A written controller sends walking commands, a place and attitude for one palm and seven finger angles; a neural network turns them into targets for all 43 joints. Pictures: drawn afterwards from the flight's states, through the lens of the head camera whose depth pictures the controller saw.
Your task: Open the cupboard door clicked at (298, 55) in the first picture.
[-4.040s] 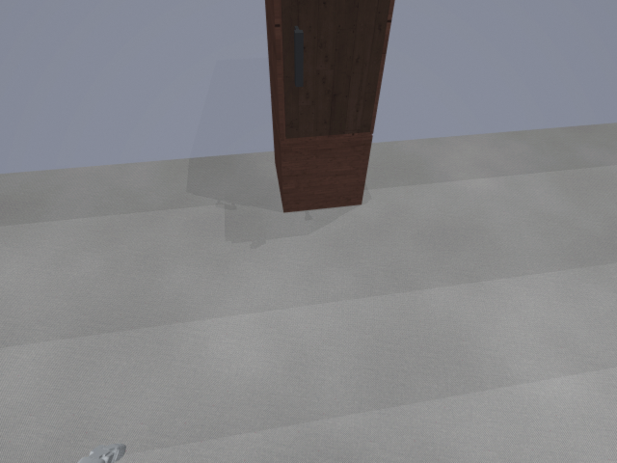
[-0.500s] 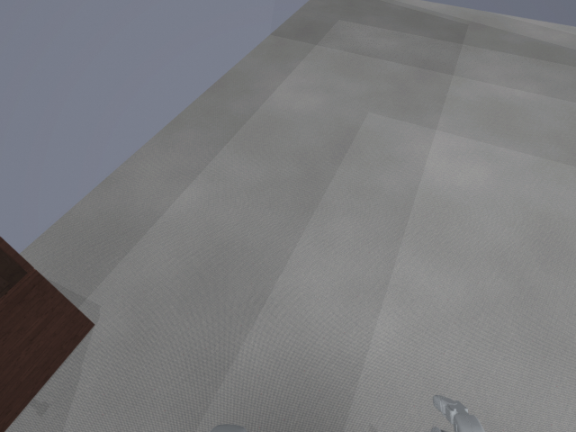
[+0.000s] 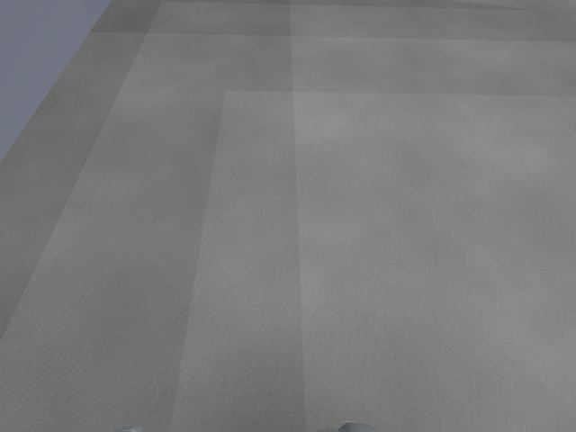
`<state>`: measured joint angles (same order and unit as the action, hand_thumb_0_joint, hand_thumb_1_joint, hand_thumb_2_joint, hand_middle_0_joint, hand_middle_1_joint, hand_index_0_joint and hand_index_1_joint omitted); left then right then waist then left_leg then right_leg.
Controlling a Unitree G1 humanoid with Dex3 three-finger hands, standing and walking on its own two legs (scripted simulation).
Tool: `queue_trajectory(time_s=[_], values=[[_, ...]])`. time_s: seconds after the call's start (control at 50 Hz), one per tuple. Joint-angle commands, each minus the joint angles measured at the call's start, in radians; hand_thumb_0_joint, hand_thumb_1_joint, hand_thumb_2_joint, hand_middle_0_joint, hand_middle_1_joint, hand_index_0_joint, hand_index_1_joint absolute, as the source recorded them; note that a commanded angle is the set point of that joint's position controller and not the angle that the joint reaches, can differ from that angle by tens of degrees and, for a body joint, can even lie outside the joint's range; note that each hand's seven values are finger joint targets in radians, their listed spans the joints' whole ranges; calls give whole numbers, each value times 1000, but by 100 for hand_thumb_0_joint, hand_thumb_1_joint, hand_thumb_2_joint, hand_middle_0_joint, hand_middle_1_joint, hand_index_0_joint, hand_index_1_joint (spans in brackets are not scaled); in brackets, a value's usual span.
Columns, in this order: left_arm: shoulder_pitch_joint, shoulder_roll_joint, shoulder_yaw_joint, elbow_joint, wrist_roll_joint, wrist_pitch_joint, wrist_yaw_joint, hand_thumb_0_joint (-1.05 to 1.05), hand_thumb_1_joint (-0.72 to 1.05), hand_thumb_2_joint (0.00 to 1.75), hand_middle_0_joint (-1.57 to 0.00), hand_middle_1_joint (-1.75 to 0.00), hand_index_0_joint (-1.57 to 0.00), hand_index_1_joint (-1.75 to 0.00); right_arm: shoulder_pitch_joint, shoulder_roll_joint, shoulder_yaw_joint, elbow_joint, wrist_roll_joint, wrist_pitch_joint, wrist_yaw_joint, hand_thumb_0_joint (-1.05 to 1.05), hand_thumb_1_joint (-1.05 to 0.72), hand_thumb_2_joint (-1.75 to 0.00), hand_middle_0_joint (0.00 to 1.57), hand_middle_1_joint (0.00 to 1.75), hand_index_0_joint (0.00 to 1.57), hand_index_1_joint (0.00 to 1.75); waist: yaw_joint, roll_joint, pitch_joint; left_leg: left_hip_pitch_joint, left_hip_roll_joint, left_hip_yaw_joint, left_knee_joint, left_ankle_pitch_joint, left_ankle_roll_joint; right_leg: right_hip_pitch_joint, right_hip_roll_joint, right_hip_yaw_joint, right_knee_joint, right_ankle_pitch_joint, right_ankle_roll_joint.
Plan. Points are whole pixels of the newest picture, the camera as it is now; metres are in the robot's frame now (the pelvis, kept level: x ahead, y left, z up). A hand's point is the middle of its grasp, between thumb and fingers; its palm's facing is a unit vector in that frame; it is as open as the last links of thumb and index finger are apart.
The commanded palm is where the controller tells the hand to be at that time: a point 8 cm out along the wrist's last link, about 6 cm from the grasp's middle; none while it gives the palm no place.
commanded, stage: walk to a spot facing it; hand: left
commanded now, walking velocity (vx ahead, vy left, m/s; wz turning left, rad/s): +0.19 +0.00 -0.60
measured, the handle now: out of the picture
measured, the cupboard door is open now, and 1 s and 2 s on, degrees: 0 0 0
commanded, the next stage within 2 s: turn to face it in 0.18 s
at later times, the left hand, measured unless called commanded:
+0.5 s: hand out of the picture +0.11 +0.12 -0.16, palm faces -0.06 -0.98 -0.20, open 7.3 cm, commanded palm none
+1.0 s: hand (157, 431) +0.14 +0.21 -0.16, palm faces +0.21 -0.95 -0.24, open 7.4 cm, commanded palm none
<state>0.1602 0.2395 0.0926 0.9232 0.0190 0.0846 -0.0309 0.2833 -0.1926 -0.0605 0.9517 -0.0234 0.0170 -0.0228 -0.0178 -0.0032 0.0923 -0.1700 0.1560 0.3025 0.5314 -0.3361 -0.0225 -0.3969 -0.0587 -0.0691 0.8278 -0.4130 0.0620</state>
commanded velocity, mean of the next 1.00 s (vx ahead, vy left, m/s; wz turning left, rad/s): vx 0.05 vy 0.00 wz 0.37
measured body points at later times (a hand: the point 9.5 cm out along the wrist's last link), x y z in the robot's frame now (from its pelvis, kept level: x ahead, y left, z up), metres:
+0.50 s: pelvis +0.06 -0.05 +0.00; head +0.06 -0.06 +0.45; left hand +0.11 +0.17 -0.15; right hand +0.09 -0.30 -0.15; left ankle +0.13 +0.08 -0.70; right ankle +0.00 -0.12 -0.74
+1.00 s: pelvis +0.08 -0.02 +0.01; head +0.11 +0.01 +0.46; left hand +0.13 +0.26 -0.14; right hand +0.16 -0.26 -0.13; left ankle +0.12 +0.04 -0.74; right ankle +0.09 -0.22 -0.65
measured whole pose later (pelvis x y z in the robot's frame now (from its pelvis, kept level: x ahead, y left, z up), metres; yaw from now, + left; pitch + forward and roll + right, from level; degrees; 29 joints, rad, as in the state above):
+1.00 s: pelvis +0.08 -0.02 +0.01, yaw +9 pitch +2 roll -3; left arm 0.15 0.25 0.10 0.95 0.02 0.05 0.02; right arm 0.24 -0.18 -0.06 0.97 -0.01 0.03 -0.01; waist -0.02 -0.01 0.04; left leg -0.31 -0.06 -0.05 0.42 -0.14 0.09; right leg -0.48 -0.08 0.04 1.03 -0.32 0.10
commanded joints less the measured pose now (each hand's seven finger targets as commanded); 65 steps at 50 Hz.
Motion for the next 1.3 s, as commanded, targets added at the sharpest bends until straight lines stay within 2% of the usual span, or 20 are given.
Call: queue_trajectory(time_s=[0.0, 0.02, 0.04, 0.06, 0.08, 0.12, 0.22, 0.5, 0.56, 0.58, 0.6, 0.62, 0.68, 0.74, 0.86, 1.04, 1.2, 1.22, 1.26, 1.28], values=[[16, 46, 8, -84, 2, -55, 3, 0, 90, 90, -20, -30, -20, -30, 24, -205, -54, -51, -3, -21, 3, 0, -90, -90, 20, 30, 20, 30, 12, 194, -148, 77, 216, -105, 9, 510, 74, 122, 42, -53, -267, 110, -44], [111, 96, 18, -59, 6, -70, 8, 0, 90, 90, -20, -30, -20, -30, 22, -194, -50, -59, 6, -21, 10, 0, -90, -90, 20, 30, 20, 30, 66, 76, -211, -24, 188, -57, 191, 401, 18, 322, 1, 1, -412, 235, -70], [194, 232, 40, -34, 15, -85, 23, 0, 90, 90, -20, -30, -20, -30, 18, -106, -26, -97, 12, -15, 20, 0, -90, -90, 20, 30, 20, 30, 103, -291, -237, -362, 49, -26, 436, -174, -46, 546, -260, 369, -488, 413, -169], [237, 284, 53, -22, -7, -73, 38, 0, 90, 90, -20, -30, -20, -30, -69, -101, -13, -140, 3, -5, 12, 0, -90, -90, 20, 30, 20, 30, 134, -333, -237, -498, -24, -163, 610, -347, -60, 529, -360, 522, -485, 612, -255], [221, 255, 47, -27, -12, -72, 47, 0, 90, 90, -20, -30, -20, -30, -87, -121, -16, -147, 5, -1, 6, 0, -90, -90, 20, 30, 20, 30, 119, -219, -199, -519, 6, -255, 652, -287, -49, 483, -348, 451, -496, 488, -286], [129, 183, 32, -48, -12, -84, 48, 0, 90, 90, -20, -30, -20, -30, -122, -133, -22, -124, -1, -4, 13, 0, -90, -90, 20, 30, 20, 30, 83, -209, -117, -531, 11, -281, 690, -131, -52, 387, -248, 424, -541, 365, -242], [116, 123, -1, -33, -10, -126, 39, 0, 90, 90, -20, -30, -20, -30, -29, -106, -19, -42, -10, -3, 24, 0, -90, -90, 20, 30, 20, 30, 18, -93, -97, -448, -11, -259, 610, 45, -78, 313, -151, 250, -534, 570, -205], [190, 72, -35, 76, 2, -115, 73, 0, 90, 90, -20, -30, -20, -30, -146, -59, 13, 1, 14, 0, 17, 0, -90, -90, 20, 30, 20, 30, 45, -116, -2, -281, -81, -227, 227, -1, -24, 320, -224, 138, -476, 821, -208], [166, 94, -20, 72, -1, -105, 77, 0, 90, 90, -20, -30, -20, -30, -54, -68, 5, 18, 10, 0, 16, 0, -90, -90, 20, 30, 20, 30, -3, -63, -42, -140, -103, -211, 61, 91, 1, 305, -218, 77, -322, 829, -173], [164, 91, -17, 66, -7, -101, 75, 0, 90, 90, -20, -30, -20, -30, 25, -94, -3, 32, 6, -4, 16, 0, -90, -90, 20, 30, 20, 30, -37, 0, -94, -22, -93, -251, -35, 277, 24, 265, -180, 31, -175, 758, -128], [191, 57, -14, 50, -20, -97, 72, 0, 90, 90, -20, -30, -20, -30, 86, -169, -18, 31, -5, -13, 12, 0, -90, -90, 20, 30, 20, 30, -44, 210, -152, 112, 101, -506, -91, 631, 126, 94, -67, -51, 37, 422, -52], [180, 26, -26, 18, -21, -96, 72, 0, 90, 90, -20, -30, -20, -30, 114, -211, -25, 34, 7, -8, 10, 0, -90, -90, 20, 30, 20, 30, -33, 342, -160, 139, 265, -715, -152, 960, 261, -54, 29, -29, 263, -226, -11], [82, 44, -8, 15, 0, -71, 65, 0, 90, 90, -20, -30, -20, -30, 2, -167, -20, -5, 6, -5, -1, 0, -90, -90, 20, 30, 20, 30, -13, 112, -101, -3, 177, -656, -233, 400, 232, -123, -32, 86, 369, -109, -16], [95, 32, 1, 19, 3, -64, 51, 0, 90, 90, -20, -30, -20, -30, -57, -159, -20, -35, 7, -14, 1, 0, -90, -90, 20, 30, 20, 30, 16, 52, -119, -48, 85, -561, -273, 237, 171, -105, -30, 81, 335, 40, -1], [66, 53, 18, -6, 8, -52, 54, 0, 90, 90, -20, -30, -20, -30, -25, -169, -39, -38, 10, -17, 5, 0, -90, -90, 20, 30, 20, 30, 7, 117, -139, -9, 35, -597, -288, 174, 139, -161, -28, 98, 284, 118, 35], [-56, 77, 10, -84, 1, -55, 56, 0, 90, 90, -20, -30, -20, -30, 20, -209, -66, -51, 1, -3, 11, 0, -90, -90, 20, 30, 20, 30, -33, 159, -150, 40, 32, -752, -243, 225, 194, -135, 17, 107, 87, 1, 37], [72, 91, 4, -94, -17, -63, 66, 0, 90, 90, -20, -30, -20, -30, -70, -225, -78, -98, 2, 16, 21, 0, -90, -90, 20, 30, 20, 30, 28, 162, -191, -149, -49, -776, -180, 216, 135, 223, 78, 90, -319, 90, -12], [115, 115, 12, -86, -14, -68, 70, 0, 90, 90, -20, -30, -20, -30, -81, -201, -76, -105, 9, 18, 25, 0, -90, -90, 20, 30, 20, 30, 50, 101, -197, -256, -94, -730, -127, 117, 87, 365, 34, 112, -477, 155, -28], [68, 252, 21, -122, 7, -76, 78, 0, 90, 90, -20, -30, -20, -30, -57, -136, -66, -135, 6, 16, 23, 0, -90, -90, 20, 30, 20, 30, 43, -294, -140, -551, -275, -397, 351, -220, -39, 387, -432, 557, -653, 41, -190], [2, 215, 10, -144, -1, -74, 80, 0, 90, 90, -20, -30, -20, -30, -59, -178, -73, -128, -6, 17, 27, 0, -90, -90, 20, 30, 20, 30, 12, -168, -111, -468, -212, -424, 500, -183, -20, 229, -417, 445, -635, 87, -211]])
